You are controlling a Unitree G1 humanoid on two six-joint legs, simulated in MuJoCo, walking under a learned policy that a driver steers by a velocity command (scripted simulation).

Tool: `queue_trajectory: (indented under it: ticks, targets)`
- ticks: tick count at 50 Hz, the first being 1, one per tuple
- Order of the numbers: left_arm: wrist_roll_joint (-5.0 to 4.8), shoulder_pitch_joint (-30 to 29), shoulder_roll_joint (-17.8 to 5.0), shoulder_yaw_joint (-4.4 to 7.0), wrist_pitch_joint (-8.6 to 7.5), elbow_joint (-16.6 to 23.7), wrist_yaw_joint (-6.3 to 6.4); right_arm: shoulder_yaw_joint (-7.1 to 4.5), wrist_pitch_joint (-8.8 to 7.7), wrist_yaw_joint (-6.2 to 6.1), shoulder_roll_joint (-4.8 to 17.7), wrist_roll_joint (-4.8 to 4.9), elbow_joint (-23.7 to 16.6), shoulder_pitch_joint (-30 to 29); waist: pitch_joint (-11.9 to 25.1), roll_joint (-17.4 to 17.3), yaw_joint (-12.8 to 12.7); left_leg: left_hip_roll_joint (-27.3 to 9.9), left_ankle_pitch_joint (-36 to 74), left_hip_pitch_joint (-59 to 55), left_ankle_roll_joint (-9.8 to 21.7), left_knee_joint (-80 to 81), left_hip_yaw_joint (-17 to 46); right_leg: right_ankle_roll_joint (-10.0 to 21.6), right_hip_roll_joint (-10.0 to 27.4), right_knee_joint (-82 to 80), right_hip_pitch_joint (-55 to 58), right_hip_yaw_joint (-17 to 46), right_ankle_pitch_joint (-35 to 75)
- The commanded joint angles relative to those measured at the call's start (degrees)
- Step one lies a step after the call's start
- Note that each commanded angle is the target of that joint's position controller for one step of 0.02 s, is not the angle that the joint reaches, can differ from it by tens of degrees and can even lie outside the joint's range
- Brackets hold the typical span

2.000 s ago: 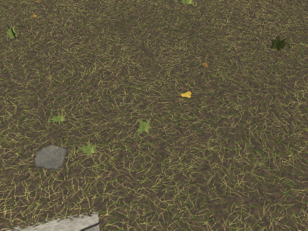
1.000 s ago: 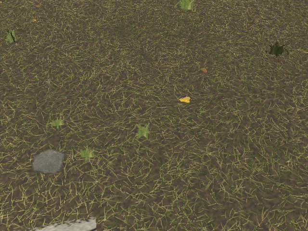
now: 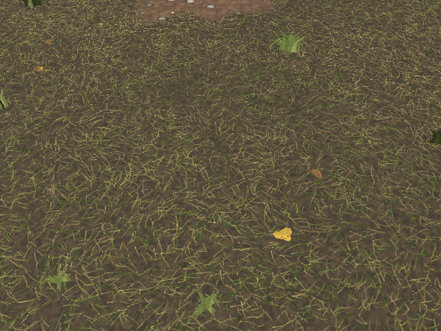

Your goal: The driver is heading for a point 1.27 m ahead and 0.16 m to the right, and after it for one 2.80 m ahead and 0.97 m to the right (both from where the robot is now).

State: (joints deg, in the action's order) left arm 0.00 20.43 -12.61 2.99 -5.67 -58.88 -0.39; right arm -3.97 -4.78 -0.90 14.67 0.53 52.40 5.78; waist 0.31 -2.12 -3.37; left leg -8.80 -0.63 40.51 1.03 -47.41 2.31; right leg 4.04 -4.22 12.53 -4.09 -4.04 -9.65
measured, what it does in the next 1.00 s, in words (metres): walks ahead: left foot, then right foot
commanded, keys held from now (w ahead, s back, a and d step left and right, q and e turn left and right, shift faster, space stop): w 1.00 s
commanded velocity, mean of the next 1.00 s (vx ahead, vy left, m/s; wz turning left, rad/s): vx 0.50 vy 0.00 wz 0.00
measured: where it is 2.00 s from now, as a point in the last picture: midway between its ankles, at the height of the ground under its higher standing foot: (241, 179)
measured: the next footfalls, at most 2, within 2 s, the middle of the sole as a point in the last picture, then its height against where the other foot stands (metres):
left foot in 0.22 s outside the picture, level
right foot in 0.78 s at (271, 295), level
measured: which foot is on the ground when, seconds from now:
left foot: up 0.00-0.20, down 0.22-0.78, up 0.80-1.00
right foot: down 0.00-0.24, up 0.26-0.76, down 0.78-1.00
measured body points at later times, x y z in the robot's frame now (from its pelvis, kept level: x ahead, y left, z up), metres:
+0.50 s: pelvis +0.29 +0.08 +0.00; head +0.31 +0.09 +0.45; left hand +0.42 +0.34 -0.13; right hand +0.30 -0.19 -0.14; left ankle +0.28 +0.16 -0.75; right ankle +0.40 -0.11 -0.67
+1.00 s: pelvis +0.58 +0.00 +0.00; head +0.60 -0.01 +0.45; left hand +0.62 +0.27 -0.14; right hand +0.68 -0.27 -0.14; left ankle +0.62 +0.17 -0.67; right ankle +0.60 -0.08 -0.75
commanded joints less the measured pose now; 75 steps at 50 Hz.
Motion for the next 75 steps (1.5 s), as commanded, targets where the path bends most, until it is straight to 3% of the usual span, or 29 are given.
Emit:
queue_trajectory:
  ticks: [1, 7, 10, 11, 12, 13, 14, 15, 18, 24, 33, 36, 38, 39, 40, 41, 42, 44, 46, 56, 62, 64, 66, 67, 68, 69, 70, 71, 75]
  targets:
    - [-0.61, -0.23, -9.19, 1.60, -0.59, 2.94, 0.82, 0.05, -0.59, 0.68, 1.65, 0.19, -3.19, -4.46, -4.37, 4.63, 0.63, 1.81, 7.50, -2.76, -0.59, 9.38, -2.20, 7.77, 14.53, -7.45, -4.63, 7.40, 7.51]
    - [-1.16, 4.04, -10.18, 2.38, 1.00, 0.75, 1.13, 0.41, -1.35, 2.69, 2.90, 0.88, -6.38, -10.72, -5.58, 5.58, -0.23, 3.67, 0.43, -2.02, 1.69, 17.54, -2.25, 6.63, 19.33, -1.49, 7.25, 7.93, 11.72]
    - [-1.11, 0.73, -10.62, 2.53, 1.89, 1.57, 1.22, -1.75, -1.77, 2.76, 7.18, 0.75, -3.28, 1.81, 2.08, 6.98, 7.27, 8.23, -3.39, -20.59, 4.90, 19.78, -5.94, 3.92, 16.95, 13.37, 7.27, 5.04, 33.74]
    - [-0.60, 0.59, -8.73, 1.70, 1.97, 2.48, 1.20, -3.23, -1.74, 2.32, 10.78, 0.34, -0.26, 12.74, 9.74, 4.80, 11.32, 4.67, -2.60, -37.37, 7.55, 17.76, -1.96, 1.99, 13.77, 27.62, -0.95, 2.60, 29.85]
    - [-0.19, 7.06, -2.47, -0.16, 1.02, 3.31, 0.62, -4.74, -1.40, 2.10, 16.71, -0.68, 1.49, 20.93, 18.90, -8.10, 9.86, -10.55, -10.75, -61.06, 16.46, 20.09, 23.53, -2.41, 4.74, 51.32, -24.74, 0.09, 7.47]
    - [-0.80, 6.17, -2.67, -0.42, -0.57, 2.84, 0.31, -3.45, -1.30, 2.32, 13.24, -0.36, 1.73, 21.50, 22.72, -12.27, 10.03, -14.45, -15.55, -64.69, 18.60, 29.85, 40.58, -2.39, 0.90, 61.41, -34.25, 8.57, -22.55]
    - [-2.46, 1.10, -7.97, 1.01, -1.58, 4.23, 0.08, -2.26, -1.48, 2.32, 9.60, 0.09, 1.13, 16.86, 15.09, -8.99, 9.55, -12.33, -17.15, -58.95, 15.25, 30.23, 33.13, -0.99, 4.74, 65.82, -39.81, 10.94, -20.46]
    - [-2.84, -3.01, -8.77, 1.09, -1.96, 5.46, 0.26, -1.54, -1.50, 2.24, 7.40, 0.02, -0.41, 11.48, 9.27, -5.12, 8.13, -10.38, -13.03, -50.25, 13.28, 31.02, 24.64, -0.22, 8.04, 64.42, -39.96, 9.02, -15.16]
    - [-1.35, -3.24, -6.53, 1.82, -0.09, 5.14, 1.08, -0.24, -1.86, 2.79, 3.32, -1.21, -0.66, 5.32, 2.52, -2.88, 3.03, -4.90, -4.81, -32.40, 11.20, 36.61, 12.00, -0.31, 12.93, 55.19, -30.77, 8.24, -6.18]
    - [-0.34, -10.77, -5.06, 2.01, 1.28, 7.93, 1.22, -0.90, -1.75, 0.97, 6.61, -0.74, 1.75, 11.06, -1.66, -0.69, 3.47, -3.91, 2.56, -32.12, 12.12, 40.84, 5.20, -3.26, 13.50, 39.64, -37.13, 7.04, 6.40]
    - [-1.25, -25.60, -3.96, 0.74, 0.23, 12.68, -1.18, -1.30, -0.19, 0.06, 7.59, 0.34, 5.03, 18.84, -5.89, -1.35, 7.68, -5.23, 2.10, -41.96, 9.92, 38.38, 0.86, -2.15, 9.62, 18.94, -36.27, 4.23, 12.73]
    - [-1.38, -23.39, -5.99, 1.32, -0.31, 12.96, -1.93, -1.92, 0.60, -0.23, 8.66, 0.54, 5.19, 17.63, -4.14, -2.66, 5.09, -6.97, 11.74, -45.66, 8.49, 33.41, 0.97, 0.13, 7.93, 16.72, -30.92, 3.26, 6.55]
    - [-1.07, -10.42, -9.77, 3.43, -0.43, 9.15, -1.64, -1.67, 1.15, -0.21, 8.21, 0.55, 4.52, 15.17, 3.62, -2.76, -1.78, -3.27, 27.97, -42.85, 6.22, 18.52, -2.30, 2.72, 4.07, 15.55, -12.06, 0.12, 6.16]
    - [-0.43, 0.47, -13.80, 4.78, -0.38, 6.54, -1.16, -0.79, 1.22, -0.18, 6.45, -0.18, 3.31, 15.46, 11.89, 1.77, -5.31, 0.09, 17.05, -31.73, 4.14, 1.92, -4.77, 6.07, 11.69, 17.61, 6.06, 8.82, 7.18]
    - [-0.26, 6.28, -18.51, 5.83, -0.06, 4.84, -1.19, 1.37, -0.01, 0.49, -0.95, -0.45, 2.93, 22.55, 19.79, 16.37, -2.33, 11.02, -15.75, -7.82, -0.07, -20.54, -4.81, 15.54, 25.43, 12.05, 26.90, 36.44, -3.85]
    - [-0.53, 6.03, -13.67, 4.17, -0.04, 5.11, -1.28, 0.70, -1.58, 0.86, 2.53, 0.44, 3.48, 19.99, 21.55, 14.74, -3.59, 10.97, -32.22, -0.95, 0.94, -28.18, 4.22, 14.86, 26.21, 5.21, 27.53, 46.07, -8.58]
    - [-0.81, 0.71, -11.00, 3.29, -0.22, 5.84, -1.15, -0.39, -2.45, 1.09, 6.38, 1.99, 1.64, 14.50, 13.19, 12.26, -2.72, 7.60, -28.93, 3.98, 2.06, -30.70, 3.98, 11.83, 24.53, 4.74, 20.71, 37.50, -8.36]
    - [-0.02, -8.23, -7.54, 2.10, -0.36, 7.73, -1.28, -0.85, -2.39, 0.29, 6.46, 1.22, 0.58, 9.16, 4.17, 4.98, 0.72, 2.23, -19.29, 0.26, 2.38, -24.72, 1.43, 9.31, 20.48, 1.57, 3.11, 24.46, 0.80]
    - [0.64, -9.79, -5.52, 1.49, -0.69, 7.28, -1.54, -1.07, -0.72, -0.06, 4.23, 0.76, 1.15, 11.65, 2.52, 7.17, 3.85, -0.02, -15.68, -6.33, 2.29, -19.98, 1.80, 8.54, 17.63, -1.86, -5.04, 18.54, 3.66]
    - [-0.48, -0.95, -9.32, 2.05, -0.24, 3.91, 0.88, -0.53, -0.05, 0.79, 1.89, 0.15, -3.69, -4.03, -3.39, 5.50, 0.76, 1.93, 6.76, -2.21, -0.70, 9.10, -1.82, 7.31, 14.94, -6.65, -3.45, 7.60, 9.38]
    - [-1.16, 3.62, -10.20, 2.68, 1.21, 1.27, 1.22, 0.00, -0.85, 2.65, 2.86, 0.71, -6.97, -11.08, -5.79, 5.67, -0.58, 3.67, 1.03, -1.78, 1.27, 17.28, -1.81, 6.61, 19.26, -1.66, 6.42, 8.51, 12.42]
    - [-1.30, 2.19, -11.08, 3.03, 1.76, 1.49, 1.34, -0.76, -1.37, 2.84, 4.87, 0.76, -6.56, -7.32, -3.75, 6.91, 2.34, 5.55, -3.04, -8.76, 2.45, 19.06, -2.60, 5.58, 19.65, 2.85, 7.21, 9.65, 20.73]
    - [-1.13, -0.30, -9.60, 2.35, 2.09, 2.72, 1.25, -3.24, -1.79, 2.16, 9.79, 0.21, -2.04, 8.85, 6.40, 5.74, 10.09, 6.46, -1.90, -33.05, 5.19, 19.05, -3.20, 2.78, 14.37, 20.96, 0.08, 6.61, 29.70]
    - [0.33, 0.80, -6.53, 1.14, 1.99, 4.34, 1.15, -4.35, -1.63, 1.43, 14.71, -0.63, -0.61, 18.93, 16.34, -3.25, 12.26, -6.37, -2.61, -50.85, 8.44, 18.02, 11.06, 0.35, 9.28, 40.62, -12.62, 3.38, 9.20]
    - [-1.12, 8.14, 0.05, -0.41, 0.77, 4.05, 0.79, -4.29, -1.43, 1.95, 16.00, -0.90, 0.41, 19.69, 22.63, -18.26, 8.00, -16.69, -13.40, -64.47, 16.16, 27.26, 36.52, -1.90, 0.66, 56.71, -31.74, 6.93, -24.26]
    - [-2.54, 3.85, -7.32, 1.29, 0.01, 3.48, 0.78, -2.74, -1.55, 1.93, 9.87, -0.49, -0.37, 17.65, 17.74, -10.07, 9.66, -14.31, -19.12, -59.96, 13.57, 29.71, 34.48, -1.37, 4.21, 62.76, -36.80, 12.52, -23.35]
    - [-3.16, -1.06, -9.27, 1.94, -0.28, 5.03, 0.81, -1.90, -1.73, 1.70, 7.18, -0.32, -1.23, 12.94, 10.15, -7.05, 9.05, -12.75, -17.32, -52.34, 10.73, 30.45, 25.05, -0.58, 6.93, 63.08, -39.43, 11.11, -17.74]
    - [-2.92, -3.17, -8.53, 2.03, -0.08, 5.24, 1.23, -1.33, -1.88, 1.75, 5.80, -0.60, -1.88, 8.67, 6.38, -2.38, 7.17, -10.81, -12.87, -44.16, 9.43, 32.31, 18.78, -0.65, 9.72, 61.07, -36.76, 10.19, -12.51]
    - [-2.42, -1.96, -4.42, 2.65, 2.67, 5.24, 1.19, -0.90, -2.34, 1.51, 3.45, -1.51, -0.74, 5.23, 0.70, -3.51, 2.91, -6.74, -4.58, -31.71, 8.41, 38.50, 4.12, -0.71, 13.14, 54.66, -30.52, 10.09, -5.18]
